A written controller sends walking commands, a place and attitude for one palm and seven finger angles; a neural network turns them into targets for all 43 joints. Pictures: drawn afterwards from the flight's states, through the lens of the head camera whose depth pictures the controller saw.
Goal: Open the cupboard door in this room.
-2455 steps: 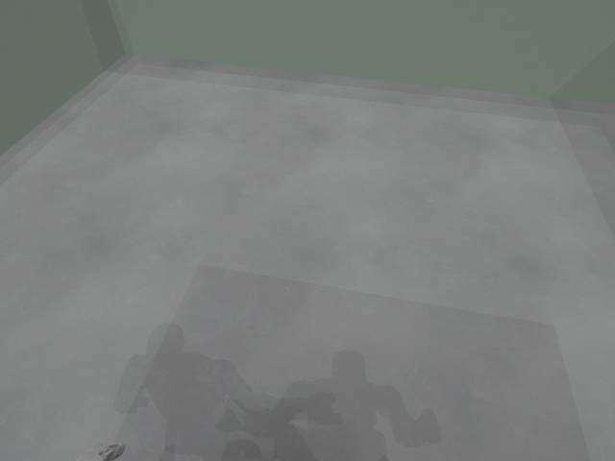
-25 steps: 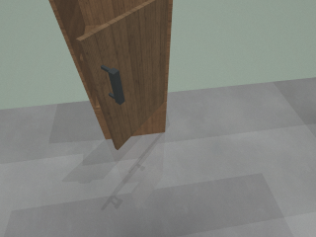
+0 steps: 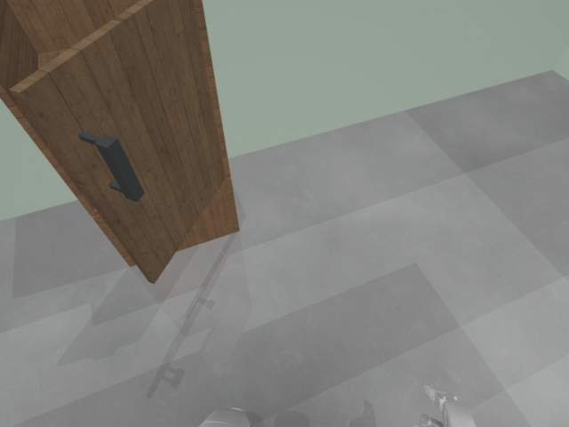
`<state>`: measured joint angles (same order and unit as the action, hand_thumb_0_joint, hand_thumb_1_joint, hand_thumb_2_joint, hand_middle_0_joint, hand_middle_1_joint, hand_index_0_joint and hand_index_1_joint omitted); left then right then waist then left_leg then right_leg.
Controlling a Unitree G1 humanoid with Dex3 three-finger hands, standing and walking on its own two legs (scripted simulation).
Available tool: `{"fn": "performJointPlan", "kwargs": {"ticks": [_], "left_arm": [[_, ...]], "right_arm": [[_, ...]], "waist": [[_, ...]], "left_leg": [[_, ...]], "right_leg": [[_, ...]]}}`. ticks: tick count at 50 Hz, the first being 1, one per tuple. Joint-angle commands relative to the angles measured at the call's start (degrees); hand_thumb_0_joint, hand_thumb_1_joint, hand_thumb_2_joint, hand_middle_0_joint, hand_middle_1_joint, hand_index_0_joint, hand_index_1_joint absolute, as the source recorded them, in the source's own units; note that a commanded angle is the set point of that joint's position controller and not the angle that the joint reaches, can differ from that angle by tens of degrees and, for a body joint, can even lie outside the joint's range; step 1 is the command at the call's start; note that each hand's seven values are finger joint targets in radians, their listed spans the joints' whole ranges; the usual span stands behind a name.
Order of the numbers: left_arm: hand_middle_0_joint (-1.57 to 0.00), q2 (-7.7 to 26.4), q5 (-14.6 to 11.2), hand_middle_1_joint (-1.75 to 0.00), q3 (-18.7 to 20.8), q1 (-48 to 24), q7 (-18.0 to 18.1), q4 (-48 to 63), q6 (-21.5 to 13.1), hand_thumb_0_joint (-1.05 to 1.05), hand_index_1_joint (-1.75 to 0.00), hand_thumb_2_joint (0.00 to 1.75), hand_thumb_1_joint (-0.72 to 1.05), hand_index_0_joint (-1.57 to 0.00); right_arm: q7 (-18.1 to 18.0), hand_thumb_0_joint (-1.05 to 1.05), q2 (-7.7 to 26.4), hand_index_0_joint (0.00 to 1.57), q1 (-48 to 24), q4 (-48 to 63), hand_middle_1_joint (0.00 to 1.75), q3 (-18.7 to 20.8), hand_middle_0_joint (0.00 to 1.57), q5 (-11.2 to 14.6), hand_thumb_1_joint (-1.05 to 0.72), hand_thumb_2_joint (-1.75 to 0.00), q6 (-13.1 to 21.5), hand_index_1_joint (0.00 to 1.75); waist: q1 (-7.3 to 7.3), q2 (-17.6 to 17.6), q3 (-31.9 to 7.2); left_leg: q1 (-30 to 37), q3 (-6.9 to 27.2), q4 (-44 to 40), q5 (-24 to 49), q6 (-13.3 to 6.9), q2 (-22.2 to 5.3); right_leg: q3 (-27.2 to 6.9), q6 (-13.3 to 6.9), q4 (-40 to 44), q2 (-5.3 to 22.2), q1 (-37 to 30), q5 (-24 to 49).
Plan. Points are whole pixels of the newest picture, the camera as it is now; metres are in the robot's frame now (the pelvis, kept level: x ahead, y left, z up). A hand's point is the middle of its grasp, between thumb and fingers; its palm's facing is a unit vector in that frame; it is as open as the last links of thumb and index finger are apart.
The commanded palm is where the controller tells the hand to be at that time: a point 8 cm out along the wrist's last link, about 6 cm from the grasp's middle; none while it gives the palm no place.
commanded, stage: walk to a spot facing it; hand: left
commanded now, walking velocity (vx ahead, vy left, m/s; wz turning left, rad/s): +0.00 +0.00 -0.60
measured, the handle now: (112, 167) +0.48 +0.36 +0.02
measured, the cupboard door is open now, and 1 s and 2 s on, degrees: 45 45 45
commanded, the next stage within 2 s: none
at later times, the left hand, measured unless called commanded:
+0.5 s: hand (194, 409) +0.15 +0.16 -0.17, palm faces -0.31 -0.91 -0.28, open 7.3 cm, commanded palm none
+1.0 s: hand (267, 351) +0.25 +0.06 -0.16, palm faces -0.61 -0.78 -0.14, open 7.4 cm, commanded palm none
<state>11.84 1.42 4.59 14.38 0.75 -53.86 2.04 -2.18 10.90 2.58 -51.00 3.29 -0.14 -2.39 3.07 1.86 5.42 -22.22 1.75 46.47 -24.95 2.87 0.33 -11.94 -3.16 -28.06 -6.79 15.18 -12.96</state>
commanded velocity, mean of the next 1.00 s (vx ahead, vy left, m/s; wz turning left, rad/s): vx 0.17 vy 0.00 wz -0.59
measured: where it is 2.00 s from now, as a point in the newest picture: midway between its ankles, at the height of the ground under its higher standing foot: (411, 393)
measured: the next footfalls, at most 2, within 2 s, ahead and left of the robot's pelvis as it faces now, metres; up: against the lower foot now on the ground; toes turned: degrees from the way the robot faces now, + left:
left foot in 0.08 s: +0.05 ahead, +0.14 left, +0.00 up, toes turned -4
right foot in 0.40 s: +0.01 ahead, -0.14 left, +0.00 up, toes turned -18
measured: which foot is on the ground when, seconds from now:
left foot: up 0.00-0.06, down 0.08-0.40, up 0.42-0.68, down 0.70-1.00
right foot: down 0.00-0.06, up 0.08-0.38, down 0.40-0.70, up 0.72-1.00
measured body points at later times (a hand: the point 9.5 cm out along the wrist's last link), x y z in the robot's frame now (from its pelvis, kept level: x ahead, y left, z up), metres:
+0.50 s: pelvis -0.02 -0.01 -0.02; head +0.04 -0.04 +0.43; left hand +0.17 +0.21 -0.15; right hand -0.07 -0.28 -0.16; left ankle +0.00 +0.14 -0.69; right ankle -0.03 -0.13 -0.74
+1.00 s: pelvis +0.06 -0.03 +0.00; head +0.10 -0.03 +0.45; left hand +0.28 +0.10 -0.15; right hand -0.12 -0.17 -0.13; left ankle +0.06 +0.09 -0.74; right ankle +0.03 -0.18 -0.66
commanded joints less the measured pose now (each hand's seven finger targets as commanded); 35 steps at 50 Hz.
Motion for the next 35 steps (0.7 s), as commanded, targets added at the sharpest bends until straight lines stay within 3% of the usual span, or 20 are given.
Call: {"fn": "performJointPlan", "kwargs": {"ticks": [1,2,3,4,5,7,9,15,18,19,20,21,22,23,26,28,31,33,34,35], "left_arm": [[-0.2,11.5,-0.2,-0.3,2.9,-1.9,0.5,5.0,-0.6,0.0,-0.3,0.9,0.9,-0.2],[-0.2,9.1,-0.7,-0.3,2.4,-2.1,0.3,5.7,-0.5,0.0,-0.3,0.9,0.9,-0.2],[-0.2,6.3,-1.1,-0.3,1.7,-0.9,-0.7,7.0,-0.6,0.0,-0.3,0.9,0.9,-0.2],[-0.2,8.0,-0.3,-0.3,1.9,-2.8,-1.3,8.2,-0.9,0.0,-0.3,0.9,0.9,-0.2],[-0.2,8.5,0.4,-0.3,2.0,-3.8,-1.4,7.9,-0.7,0.0,-0.3,0.9,0.9,-0.2],[-0.2,7.5,0.1,-0.3,2.2,-3.7,-2.3,6.9,-0.2,0.0,-0.3,0.9,0.9,-0.2],[-0.2,6.0,-0.1,-0.3,1.6,-3.7,-2.9,6.8,0.3,0.0,-0.3,0.9,0.9,-0.2],[-0.2,5.4,-0.2,-0.3,0.6,-6.8,-3.4,7.3,0.0,0.0,-0.3,0.9,0.9,-0.2],[-0.2,7.7,-0.3,-0.3,1.3,-1.0,-3.0,5.3,-0.4,0.0,-0.3,0.9,0.9,-0.2],[-0.2,13.2,0.3,-0.3,2.2,2.2,-2.3,4.4,-1.2,0.0,-0.3,0.9,0.9,-0.2],[-0.2,18.8,0.1,-0.3,3.3,4.6,-1.3,3.9,-1.4,0.0,-0.3,0.9,0.9,-0.2],[-0.2,19.5,-0.3,-0.3,3.0,5.5,-0.8,3.9,-1.0,0.0,-0.3,0.9,0.9,-0.2],[-0.2,16.8,0.0,-0.3,3.1,2.0,-0.2,4.4,-1.0,0.0,-0.3,0.9,0.9,-0.2],[-0.2,14.6,-0.2,-0.3,2.5,-1.0,0.1,5.2,-0.8,0.0,-0.3,0.9,0.9,-0.2],[-0.2,12.6,0.0,-0.3,1.9,-3.3,0.2,6.1,-1.0,0.0,-0.3,0.9,0.9,-0.2],[-0.2,13.5,0.2,-0.3,2.1,-3.7,-0.2,5.9,-1.1,0.0,-0.3,0.9,0.9,-0.2],[-0.2,14.0,0.3,-0.3,2.3,-4.1,-1.0,5.8,-1.3,0.0,-0.3,0.9,0.9,-0.2],[-0.2,12.7,-0.1,-0.3,2.1,-6.8,-1.3,6.3,-1.4,0.0,-0.3,0.9,0.9,-0.2],[-0.2,9.7,-0.2,-0.3,1.6,-8.2,-1.7,7.3,-1.3,0.0,-0.3,0.9,0.9,-0.2],[-0.2,4.8,-0.7,-0.3,0.5,-7.9,-2.3,9.0,-1.3,0.0,-0.3,0.9,0.9,-0.2]], "right_arm": [[-0.7,0.0,6.3,0.2,8.1,2.7,0.3,1.3,0.2,0.4,-0.9,-0.9,2.0,0.3],[-1.0,0.0,9.3,0.2,10.3,2.3,0.3,1.6,0.2,0.0,-0.9,-0.9,2.6,0.3],[-1.1,0.0,15.0,0.2,10.9,3.1,0.3,2.6,0.2,-1.0,-0.9,-0.9,3.0,0.3],[-1.5,0.0,15.8,0.2,11.6,3.8,0.3,2.5,0.2,-1.4,-0.9,-0.9,2.6,0.3],[-1.2,0.0,14.0,0.2,11.3,4.0,0.3,1.9,0.2,-1.9,-0.9,-0.9,2.9,0.3],[-1.1,0.0,11.7,0.2,7.9,4.7,0.3,1.1,0.2,-1.9,-0.9,-0.9,2.9,0.3],[-1.0,0.0,10.7,0.2,7.4,4.8,0.3,0.8,0.2,-2.0,-0.9,-0.9,2.9,0.3],[-0.2,0.0,13.6,0.2,12.9,2.6,0.3,2.1,0.2,-1.8,-0.9,-0.9,2.3,0.3],[0.2,0.0,13.7,0.2,11.2,2.9,0.3,2.4,0.2,-1.3,-0.9,-0.9,1.9,0.3],[0.5,0.0,10.5,0.2,11.4,3.8,0.3,1.8,0.2,-0.6,-0.9,-0.9,1.8,0.3],[0.8,0.0,7.0,0.2,8.5,6.6,0.3,0.7,0.2,-0.5,-0.9,-0.9,1.5,0.3],[0.6,0.0,8.1,0.2,7.8,6.7,0.3,0.7,0.2,-0.5,-0.9,-0.9,1.1,0.3],[0.3,0.0,8.2,0.2,7.6,5.5,0.3,1.1,0.2,-0.5,-0.9,-0.9,1.0,0.3],[0.3,0.0,9.3,0.2,7.7,4.7,0.3,1.3,0.2,-0.5,-0.9,-0.9,0.9,0.3],[1.0,0.0,7.2,0.2,9.4,3.3,0.3,0.9,0.2,-0.8,-0.9,-0.9,0.9,0.3],[1.4,0.0,6.6,0.2,9.3,3.3,0.3,0.9,0.2,-0.9,-0.9,-0.9,1.1,0.3],[1.8,0.0,6.5,0.2,10.8,3.4,0.3,1.1,0.2,-0.8,-0.9,-0.9,2.1,0.3],[1.5,0.0,6.9,0.2,16.8,1.6,0.3,1.1,0.2,-0.8,-0.9,-0.9,3.1,0.3],[0.7,0.0,9.0,0.2,22.8,-0.2,0.3,1.4,0.2,-1.1,-0.9,-0.9,3.8,0.3],[0.3,0.0,15.0,0.2,27.6,-1.2,0.3,2.7,0.2,-2.1,-0.9,-0.9,4.2,0.3]], "waist": [[-4.7,3.5,-9.7],[-5.5,-2.9,-10.7],[-4.85,-19.2,-10.6],[-5.17,-15.0,-8.0],[-4.99,-10.7,-7.2],[-2.64,-12.8,-4.9],[-2.12,-13.6,-5.7],[-4.82,-15.1,-6.7],[-1.09,-10.3,-8.1],[0.31,4.1,-9.8],[2.25,16.7,-9.4],[2.89,11.1,-8.9],[0.85,15.5,-10.1],[-0.19,14.7,-8.9],[-2.12,6.5,-9.9],[-2.06,5.1,-7.0],[-2.41,7.9,-4.1],[-5.94,6.4,-4.1],[-8.79,-0.6,-5.4],[-10.43,-20.8,-5.9]], "left_leg": [[12.2,0.7,-19.1,9.1,-1.0,-0.6],[21.7,7.4,-26.5,10.7,-3.3,-7.7],[26.4,22.5,-30.9,17.5,-9.8,-23.5],[19.2,25.0,-30.4,23.0,-15.3,-30.0],[15.7,23.4,-29.5,25.7,-16.1,-28.5],[11.7,10.9,-27.9,30.4,-12.7,-21.1],[13.1,2.4,-26.0,35.0,-10.4,-16.8],[13.0,-2.2,-22.5,34.2,-9.1,-18.2],[5.9,-5.5,-13.4,25.5,-4.7,-16.4],[-3.3,-11.1,-1.2,11.0,-0.7,-10.6],[-12.8,-9.8,12.5,-13.3,1.2,-4.1],[-13.0,-2.9,17.4,-12.6,0.3,-5.5],[-15.1,-1.5,20.6,-8.6,0.5,-5.8],[-14.7,-1.0,21.1,-4.9,0.8,-6.5],[-7.3,-3.6,13.3,-1.2,1.5,-5.2],[-4.1,-4.7,6.4,-1.1,1.2,-4.1],[1.4,-5.7,-3.4,-1.6,0.2,-1.9],[13.9,-6.3,-15.1,3.4,-0.3,-1.0],[23.7,-1.9,-24.0,-1.1,-1.8,-5.1],[29.3,18.9,-33.9,-17.3,-6.4,-21.0]], "right_leg": [[-14.8,-3.9,0.6,12.6,-0.2,23.1],[-10.1,-0.7,-3.8,7.4,9.5,11.0],[1.1,3.1,-15.6,0.4,19.7,-16.4],[7.2,5.1,-28.0,3.3,20.0,-23.2],[6.8,5.4,-34.7,4.6,19.7,-21.6],[8.3,6.3,-40.6,6.6,18.9,-15.4],[11.3,6.8,-36.2,7.5,17.5,-12.6],[17.5,5.1,-16.4,6.2,6.8,-11.8],[16.7,3.0,-0.4,6.8,-7.7,1.0],[2.3,-0.9,6.5,17.7,-16.3,12.5],[-13.9,-7.4,9.3,30.2,-15.9,27.9],[-12.7,-10.9,8.0,29.8,-12.5,21.1],[-12.6,-9.9,7.3,24.8,-13.1,17.6],[-8.7,-8.7,6.6,22.7,-11.7,18.3],[-5.5,-7.7,7.3,19.4,-6.9,9.4],[-7.9,-8.3,10.3,19.1,-1.9,-4.9],[-10.8,-8.4,12.8,17.5,3.4,-19.6],[-9.5,-6.0,9.8,14.3,12.0,-24.1],[-5.3,-3.0,2.1,9.9,19.7,-24.9],[5.2,0.9,-17.6,1.0,30.2,-24.6]]}}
